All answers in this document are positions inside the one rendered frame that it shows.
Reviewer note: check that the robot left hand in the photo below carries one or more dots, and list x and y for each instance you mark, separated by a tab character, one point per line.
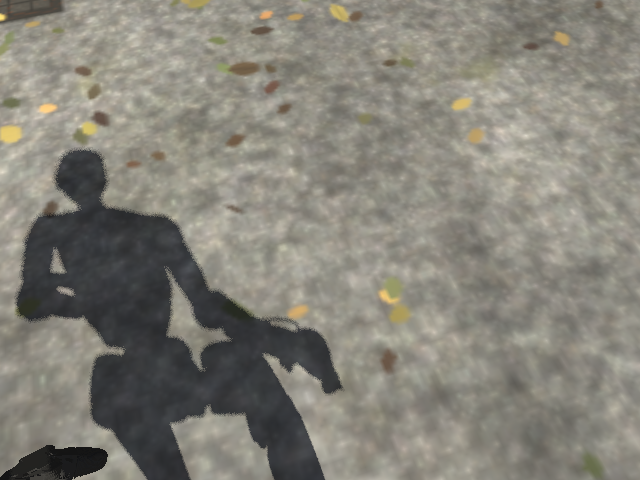
49	463

